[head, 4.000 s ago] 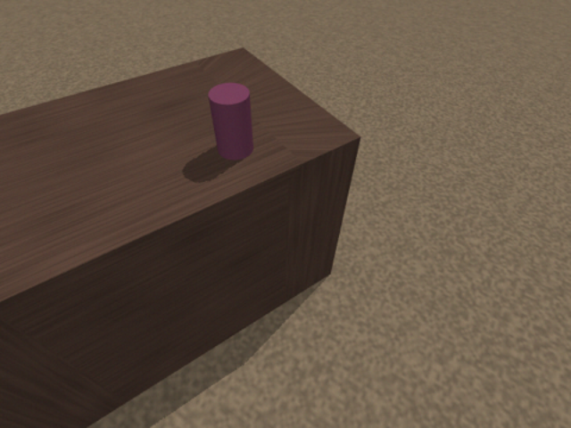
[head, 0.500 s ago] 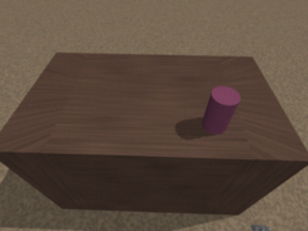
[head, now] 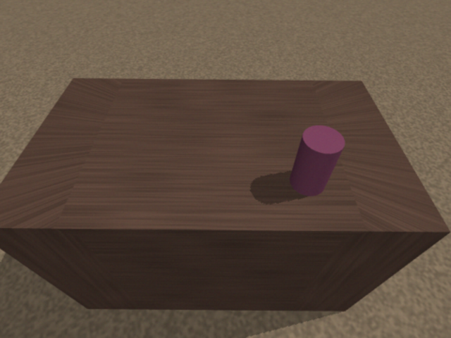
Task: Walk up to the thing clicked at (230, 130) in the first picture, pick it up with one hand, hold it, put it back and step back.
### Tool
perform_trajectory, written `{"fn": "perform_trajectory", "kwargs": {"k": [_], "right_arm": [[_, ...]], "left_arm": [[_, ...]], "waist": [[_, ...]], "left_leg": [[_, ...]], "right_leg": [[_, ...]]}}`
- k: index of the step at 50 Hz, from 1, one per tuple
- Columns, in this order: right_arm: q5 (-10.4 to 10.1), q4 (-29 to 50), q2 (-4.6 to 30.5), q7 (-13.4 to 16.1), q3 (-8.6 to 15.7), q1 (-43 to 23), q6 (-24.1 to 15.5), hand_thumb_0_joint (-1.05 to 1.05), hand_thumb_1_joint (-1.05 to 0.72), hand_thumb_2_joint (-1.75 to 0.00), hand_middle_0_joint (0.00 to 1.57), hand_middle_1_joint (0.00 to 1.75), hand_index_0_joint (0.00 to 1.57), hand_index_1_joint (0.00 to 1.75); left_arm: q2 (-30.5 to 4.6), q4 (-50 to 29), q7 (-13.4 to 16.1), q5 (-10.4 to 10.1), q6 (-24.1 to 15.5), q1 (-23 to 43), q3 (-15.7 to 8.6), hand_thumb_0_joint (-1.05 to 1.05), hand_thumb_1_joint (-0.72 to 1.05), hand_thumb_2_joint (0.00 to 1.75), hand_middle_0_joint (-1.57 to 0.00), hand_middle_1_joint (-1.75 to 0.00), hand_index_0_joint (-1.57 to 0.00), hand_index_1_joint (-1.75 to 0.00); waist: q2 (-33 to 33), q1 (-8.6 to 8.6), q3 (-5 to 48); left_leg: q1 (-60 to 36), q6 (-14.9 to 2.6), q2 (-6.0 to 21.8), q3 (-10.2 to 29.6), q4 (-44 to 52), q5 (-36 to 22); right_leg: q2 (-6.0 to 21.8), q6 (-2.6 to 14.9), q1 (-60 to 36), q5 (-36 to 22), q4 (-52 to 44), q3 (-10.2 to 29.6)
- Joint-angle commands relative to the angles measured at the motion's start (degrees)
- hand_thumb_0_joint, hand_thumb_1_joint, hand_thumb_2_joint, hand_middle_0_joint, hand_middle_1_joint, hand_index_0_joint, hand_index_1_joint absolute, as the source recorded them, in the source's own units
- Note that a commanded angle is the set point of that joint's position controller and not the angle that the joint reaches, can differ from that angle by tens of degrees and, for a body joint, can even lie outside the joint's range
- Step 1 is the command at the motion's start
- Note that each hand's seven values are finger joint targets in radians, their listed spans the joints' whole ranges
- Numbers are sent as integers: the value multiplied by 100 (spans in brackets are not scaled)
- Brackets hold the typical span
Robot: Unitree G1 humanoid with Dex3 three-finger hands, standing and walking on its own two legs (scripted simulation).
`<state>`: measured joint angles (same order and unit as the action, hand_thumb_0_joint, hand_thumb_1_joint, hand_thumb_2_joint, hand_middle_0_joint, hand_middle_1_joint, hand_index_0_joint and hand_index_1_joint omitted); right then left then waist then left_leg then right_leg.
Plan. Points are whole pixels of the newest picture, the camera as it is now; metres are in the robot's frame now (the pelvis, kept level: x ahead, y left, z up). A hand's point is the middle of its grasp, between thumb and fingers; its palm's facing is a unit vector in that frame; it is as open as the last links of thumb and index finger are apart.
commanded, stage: walk up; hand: right
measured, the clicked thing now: (314, 162) +0.48 -0.21 +0.00
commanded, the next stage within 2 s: stand in 0.22 s
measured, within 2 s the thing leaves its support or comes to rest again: neither
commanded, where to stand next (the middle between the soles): +0.04 +0.01 m, yaw -1 degrees
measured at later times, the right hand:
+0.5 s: hand out of the picture +0.08 -0.26 -0.15, palm faces +0.00 +0.94 -0.34, open 7.4 cm
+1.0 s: hand out of the picture +0.05 -0.26 -0.16, palm faces -0.02 +0.94 -0.34, open 7.4 cm
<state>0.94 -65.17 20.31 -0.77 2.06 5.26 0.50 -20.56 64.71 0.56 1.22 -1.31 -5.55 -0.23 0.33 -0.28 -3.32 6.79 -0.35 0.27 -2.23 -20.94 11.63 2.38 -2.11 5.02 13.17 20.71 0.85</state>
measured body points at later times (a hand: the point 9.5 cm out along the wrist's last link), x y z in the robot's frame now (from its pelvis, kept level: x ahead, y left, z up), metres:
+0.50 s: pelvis -0.01 +0.00 +0.00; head +0.00 +0.00 +0.45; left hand +0.08 +0.30 -0.13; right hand +0.08 -0.30 -0.13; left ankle +0.00 +0.11 -0.75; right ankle -0.02 -0.14 -0.75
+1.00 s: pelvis -0.02 -0.01 +0.00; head -0.01 -0.01 +0.45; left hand +0.05 +0.29 -0.13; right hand +0.05 -0.31 -0.13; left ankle +0.00 +0.11 -0.75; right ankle -0.02 -0.14 -0.75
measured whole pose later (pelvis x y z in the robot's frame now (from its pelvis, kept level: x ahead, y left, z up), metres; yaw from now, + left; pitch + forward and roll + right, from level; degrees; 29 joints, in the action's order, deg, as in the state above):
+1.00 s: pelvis -0.02 -0.01 +0.00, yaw +0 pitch -3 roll +0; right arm 0.9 -66.2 20.0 -0.6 0.8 6.2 -0.5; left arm -20.4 64.3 -0.5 0.9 -0.4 -7.5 -0.1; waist 0.1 -0.2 -3.8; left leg 6.9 0.6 1.2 -1.6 -18.0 8.3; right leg 1.4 -1.2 5.3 10.3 18.3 0.3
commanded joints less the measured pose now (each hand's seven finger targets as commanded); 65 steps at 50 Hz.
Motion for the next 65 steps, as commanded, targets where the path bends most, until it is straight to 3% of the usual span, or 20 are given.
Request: {"fn": "perform_trajectory", "kwargs": {"k": [1, 10, 11, 14, 16, 19, 26, 33, 38, 45, 53, 63, 65], "right_arm": [[-26, 421, 1219, 51, 217, -320, -107, 0, -90, -90, 20, 30, 20, 30], [-20, 465, 1212, 44, 236, -335, -96, 0, -90, -90, 20, 30, 20, 30], [-69, 460, 1135, 73, 148, -374, -151, 0, -90, -90, 20, 30, 20, 30], [-74, 404, 1244, 93, 157, -363, -208, 0, -90, -90, 20, 30, 20, 30], [-68, 380, 1218, 105, 136, -342, -217, 0, -90, -90, 20, 30, 20, 30], [-67, 378, 1186, 110, 110, -431, -214, 0, -90, -90, 20, 30, 20, 30], [-59, 304, 1140, 85, 105, -416, -196, 0, -90, -90, 20, 30, 20, 30], [-53, 306, 1186, 88, 115, -407, -212, 0, -90, -90, 20, 30, 20, 30], [-53, 271, 1169, 76, 104, -336, -200, 0, -90, -90, 20, 30, 20, 30], [-35, 283, 1206, 75, 100, -246, -207, 0, -90, -90, 20, 30, 20, 30], [-36, 295, 1205, 90, 85, -224, -231, 0, -90, -90, 20, 30, 20, 30], [-52, 281, 1210, 90, 43, -131, -215, 0, -90, -90, 20, 30, 20, 30], [-47, 300, 1220, 92, 58, -143, -216, 0, -90, -90, 20, 30, 20, 30]], "left_arm": [[-1280, -361, 78, -30, -116, 278, -236, 0, 90, 90, -20, -30, -20, -30], [-1288, -356, 79, -14, -108, 213, -243, 0, 90, 90, -20, -30, -20, -30], [-1188, -380, 63, -81, -74, 305, -187, 0, 90, 90, -20, -30, -20, -30], [-1122, -390, 41, -98, -50, 191, -174, 0, 90, 90, -20, -30, -20, -30], [-1172, -388, 31, -90, -45, 195, -191, 0, 90, 90, -20, -30, -20, -30], [-1166, -366, 19, -80, -24, 201, -191, 0, 90, 90, -20, -30, -20, -30], [-1197, -377, 1, -63, -36, 195, -175, 0, 90, 90, -20, -30, -20, -30], [-1182, -393, -5, -50, -45, 147, -178, 0, 90, 90, -20, -30, -20, -30], [-1189, -361, -17, -68, -29, 120, -183, 0, 90, 90, -20, -30, -20, -30], [-1196, -381, -36, -54, -26, 61, -199, 0, 90, 90, -20, -30, -20, -30], [-1209, -417, -35, -59, -26, 49, -200, 0, 90, 90, -20, -30, -20, -30], [-1217, -407, -22, -67, -32, 18, -181, 0, 90, 90, -20, -30, -20, -30], [-1219, -427, -13, -70, -36, 49, -184, 0, 90, 90, -20, -30, -20, -30]], "waist": [[-3, 17, 525], [-51, 22, 463], [-258, -32, 412], [-52, 11, 588], [12, 5, 665], [52, 9, 558], [-54, -5, 441], [-2, -14, 527], [-90, -11, 239], [-37, -3, 274], [-63, 21, 467], [-64, -1, 413], [-64, -7, 532]], "left_leg": [[-204, -138, 618, 527, 316, -927], [-293, -143, 622, 494, 284, -863], [-287, -127, 769, 641, 388, -1551], [-488, -85, 798, 602, 345, -1891], [-494, -78, 783, 565, 372, -1875], [-441, -49, 768, 567, 488, -1390], [-338, -9, 728, 568, 560, -925], [-382, -44, 757, 572, 508, -873], [-212, -32, 731, 627, 647, -418], [-112, -31, 709, 639, 651, -201], [-245, -46, 747, 640, 546, -771], [-210, -45, 748, 617, 522, -723], [-331, -46, 773, 606, 449, -986]], "right_leg": [[466, 279, 98, -1210, -238, 259], [446, 295, 253, -1163, -273, 306], [506, 255, 200, -1500, -294, 296], [499, 225, 74, -1592, -305, 261], [529, 225, -56, -1656, -349, 286], [505, 231, 52, -1223, -431, 286], [509, 243, 157, -848, -623, 321], [541, 261, 133, -949, -610, 362], [500, 276, 318, -394, -684, 377], [494, 287, 331, -286, -679, 402], [510, 302, 237, -707, -575, 400], [538, 286, 220, -744, -602, 398], [546, 304, 191, -964, -543, 387]]}}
